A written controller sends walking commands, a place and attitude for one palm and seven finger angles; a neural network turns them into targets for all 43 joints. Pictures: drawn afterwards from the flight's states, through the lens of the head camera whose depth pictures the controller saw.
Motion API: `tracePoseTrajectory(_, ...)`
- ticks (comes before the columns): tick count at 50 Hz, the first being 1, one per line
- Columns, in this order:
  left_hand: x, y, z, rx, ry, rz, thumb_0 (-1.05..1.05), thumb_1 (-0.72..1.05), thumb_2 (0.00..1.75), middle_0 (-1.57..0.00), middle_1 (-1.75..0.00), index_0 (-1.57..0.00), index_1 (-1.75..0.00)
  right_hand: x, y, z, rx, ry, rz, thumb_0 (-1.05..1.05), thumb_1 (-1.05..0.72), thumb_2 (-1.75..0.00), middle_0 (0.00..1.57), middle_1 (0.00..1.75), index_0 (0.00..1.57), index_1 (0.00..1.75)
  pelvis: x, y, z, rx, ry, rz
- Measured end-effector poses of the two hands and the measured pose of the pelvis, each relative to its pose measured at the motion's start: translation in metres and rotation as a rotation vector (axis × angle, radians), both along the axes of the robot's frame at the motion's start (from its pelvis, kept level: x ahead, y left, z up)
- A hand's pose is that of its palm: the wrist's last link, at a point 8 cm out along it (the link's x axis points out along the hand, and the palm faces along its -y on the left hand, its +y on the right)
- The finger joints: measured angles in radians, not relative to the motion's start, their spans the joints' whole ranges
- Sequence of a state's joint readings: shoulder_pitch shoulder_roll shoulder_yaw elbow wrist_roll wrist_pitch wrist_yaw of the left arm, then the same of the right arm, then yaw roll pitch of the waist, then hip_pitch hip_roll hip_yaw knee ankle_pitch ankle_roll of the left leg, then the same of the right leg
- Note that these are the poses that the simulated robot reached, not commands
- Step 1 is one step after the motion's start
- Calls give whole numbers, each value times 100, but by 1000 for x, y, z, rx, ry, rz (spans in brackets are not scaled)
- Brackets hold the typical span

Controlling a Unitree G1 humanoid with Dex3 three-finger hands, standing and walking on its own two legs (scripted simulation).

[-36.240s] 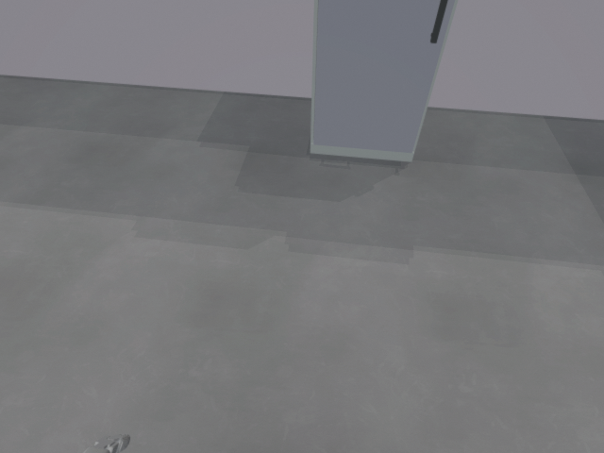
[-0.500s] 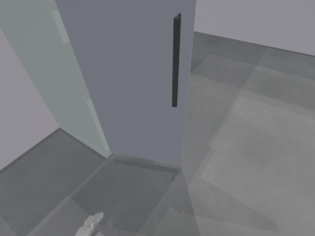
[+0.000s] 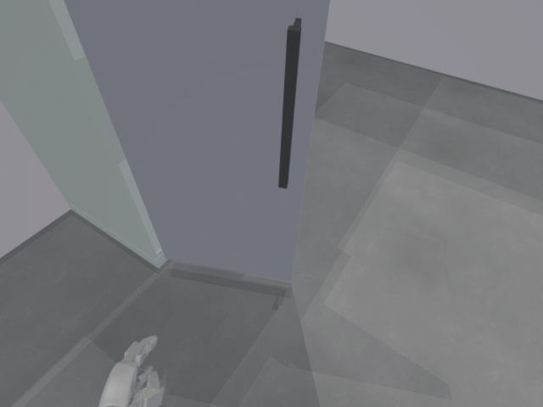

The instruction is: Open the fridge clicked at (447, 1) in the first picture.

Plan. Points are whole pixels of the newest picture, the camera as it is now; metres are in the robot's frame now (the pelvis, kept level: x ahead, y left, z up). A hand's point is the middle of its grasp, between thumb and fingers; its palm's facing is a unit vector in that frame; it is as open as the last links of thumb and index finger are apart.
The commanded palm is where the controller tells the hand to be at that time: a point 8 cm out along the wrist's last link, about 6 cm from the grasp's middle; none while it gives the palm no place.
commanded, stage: stop stepping back and stand still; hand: right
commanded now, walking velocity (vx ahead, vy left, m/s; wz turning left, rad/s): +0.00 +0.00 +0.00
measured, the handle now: (289, 116) +0.66 +0.00 +0.08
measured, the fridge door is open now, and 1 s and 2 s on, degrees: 68 68 68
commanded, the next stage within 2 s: let the arm hang, fingers relaxed in 0.18 s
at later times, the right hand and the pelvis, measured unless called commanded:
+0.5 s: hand out of the picture +0.11 -0.24 -0.11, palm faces +0.00 +0.94 -0.35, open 7.4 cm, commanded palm none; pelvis -0.03 -0.02 +0.00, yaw -1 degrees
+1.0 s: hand out of the picture -0.06 -0.20 -0.17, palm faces +0.03 +0.98 -0.21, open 7.3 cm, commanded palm none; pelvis -0.03 -0.02 +0.01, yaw -1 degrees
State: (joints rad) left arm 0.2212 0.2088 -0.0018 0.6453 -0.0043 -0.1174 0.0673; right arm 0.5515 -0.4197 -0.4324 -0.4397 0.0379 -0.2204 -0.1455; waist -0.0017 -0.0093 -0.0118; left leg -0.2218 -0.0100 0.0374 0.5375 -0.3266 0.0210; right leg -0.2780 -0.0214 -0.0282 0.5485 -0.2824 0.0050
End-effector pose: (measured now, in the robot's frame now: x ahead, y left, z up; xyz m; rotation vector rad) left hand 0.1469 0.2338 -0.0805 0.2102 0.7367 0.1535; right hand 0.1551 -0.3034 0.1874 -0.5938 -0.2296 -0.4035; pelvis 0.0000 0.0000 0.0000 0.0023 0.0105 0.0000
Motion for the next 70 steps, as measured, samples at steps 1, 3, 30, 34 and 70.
tracePoseTrajectory(1, 1, 0, 0, 4, 4, 3, 1, 90, 90, -20, -30, -21, -30, 2, -3, -4, 14, 14, -14, 1, -89, -90, 21, 30, 22, 30, 1, -1, 1, -2, 0, 2)
tracePoseTrajectory(3, 4, 0, 2, 11, 3, 6, 1, 90, 90, -20, -30, -21, -30, 6, -6, -11, 41, 38, -29, 1, -89, -90, 21, 30, 21, 30, 3, -3, 2, -4, -1, 5)
tracePoseTrajectory(30, -108, 13, -41, 31, 458, 18, 1, 90, 90, -20, -30, -20, -30, -145, 67, -326, 619, 1439, -142, 2, -93, -90, 20, 30, 20, 30, -31, -11, 1, -1, -7, -20)
tracePoseTrajectory(34, -160, 6, -45, 22, 634, 53, 1, 91, 90, -20, -30, -20, -30, -201, 71, -334, 683, 1573, -230, 2, -97, -90, 21, 30, 21, 30, -33, -9, 4, 11, -7, -28)
tracePoseTrajectory(70, -162, -31, -56, -64, 642, 92, 0, 91, 90, -20, -30, -20, -30, -162, 56, -326, 655, 1492, -225, 1, -91, -90, 20, 30, 20, 30, -26, -22, 8, 4, -9, -16)
